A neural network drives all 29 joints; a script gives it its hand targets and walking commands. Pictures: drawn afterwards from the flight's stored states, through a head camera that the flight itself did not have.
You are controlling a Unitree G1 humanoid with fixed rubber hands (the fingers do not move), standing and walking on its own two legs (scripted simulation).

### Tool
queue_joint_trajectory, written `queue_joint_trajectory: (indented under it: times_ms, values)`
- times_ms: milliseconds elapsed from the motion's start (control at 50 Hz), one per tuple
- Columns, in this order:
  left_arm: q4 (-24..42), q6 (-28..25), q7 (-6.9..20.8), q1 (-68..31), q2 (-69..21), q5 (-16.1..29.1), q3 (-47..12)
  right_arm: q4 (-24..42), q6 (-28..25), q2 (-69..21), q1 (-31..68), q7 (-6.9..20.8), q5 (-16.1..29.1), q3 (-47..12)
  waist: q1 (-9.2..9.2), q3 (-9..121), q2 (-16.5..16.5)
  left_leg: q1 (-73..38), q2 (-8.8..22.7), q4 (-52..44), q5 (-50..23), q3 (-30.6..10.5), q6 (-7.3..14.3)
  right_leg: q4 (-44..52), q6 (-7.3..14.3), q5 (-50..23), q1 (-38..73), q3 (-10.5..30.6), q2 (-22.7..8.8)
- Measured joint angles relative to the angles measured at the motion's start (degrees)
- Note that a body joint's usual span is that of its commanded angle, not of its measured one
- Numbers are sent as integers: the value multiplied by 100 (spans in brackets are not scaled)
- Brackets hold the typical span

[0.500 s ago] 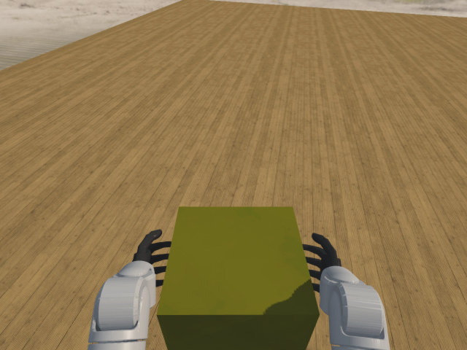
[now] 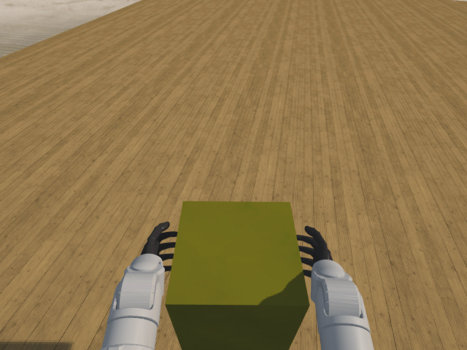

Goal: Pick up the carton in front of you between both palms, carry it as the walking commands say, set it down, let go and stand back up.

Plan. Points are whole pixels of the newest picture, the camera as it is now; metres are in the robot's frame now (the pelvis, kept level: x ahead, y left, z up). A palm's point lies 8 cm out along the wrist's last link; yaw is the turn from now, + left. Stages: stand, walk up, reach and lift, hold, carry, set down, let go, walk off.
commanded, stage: carry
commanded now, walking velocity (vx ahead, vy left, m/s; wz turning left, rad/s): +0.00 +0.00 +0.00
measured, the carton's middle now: (235, 280) +0.31 +0.00 -0.05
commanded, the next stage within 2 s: none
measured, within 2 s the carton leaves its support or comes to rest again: neither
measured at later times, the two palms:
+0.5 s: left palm (145, 264) +0.29 +0.16 +0.04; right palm (316, 268) +0.29 -0.14 +0.04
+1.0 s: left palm (169, 187) +0.45 +0.14 +0.06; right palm (308, 190) +0.46 -0.15 +0.06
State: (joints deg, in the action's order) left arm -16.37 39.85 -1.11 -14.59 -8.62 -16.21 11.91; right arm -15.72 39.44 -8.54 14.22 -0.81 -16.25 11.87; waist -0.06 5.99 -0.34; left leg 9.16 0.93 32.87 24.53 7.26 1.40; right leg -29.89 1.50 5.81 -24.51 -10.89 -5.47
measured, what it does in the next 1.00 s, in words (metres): walks ahead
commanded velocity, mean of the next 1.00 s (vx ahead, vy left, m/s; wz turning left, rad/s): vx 0.30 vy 0.00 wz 0.00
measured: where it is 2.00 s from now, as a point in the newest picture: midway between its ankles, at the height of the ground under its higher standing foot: outside the picture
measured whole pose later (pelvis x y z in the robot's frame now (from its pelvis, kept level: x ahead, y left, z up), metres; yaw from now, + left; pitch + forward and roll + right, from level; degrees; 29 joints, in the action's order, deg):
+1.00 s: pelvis +0.18 -0.01 +0.02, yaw +1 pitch +4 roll +1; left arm -5.1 41.6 -2.8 -9.3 -7.7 -11.6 6.7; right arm -3.4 41.6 -7.6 8.2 -2.1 -12.6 7.6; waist -1.2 5.6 0.0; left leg 31.4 5.8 35.6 10.5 6.9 -0.4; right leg -13.2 0.2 12.4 -4.9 -11.3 -2.9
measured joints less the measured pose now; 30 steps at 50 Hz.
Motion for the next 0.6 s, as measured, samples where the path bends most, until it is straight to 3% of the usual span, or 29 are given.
queue_joint_trajectory:
  times_ms: [180,460,600]
  values:
    - [487,103,-55,162,33,208,-150,483,116,31,-154,-81,214,-176,23,-53,-33,94,0,91,42,-21,15,-42,-21,16,-63,-14,-20]
    - [575,227,-82,290,57,247,-255,568,240,53,-280,-86,233,-252,-11,-58,-23,35,-21,72,59,-4,49,-39,-69,25,-14,3,-46]
    - [553,221,-61,482,90,289,-259,518,271,76,-434,-134,218,-435,30,100,-122,-571,9,-748,-115,44,-7,-677,-210,1244,11,77,37]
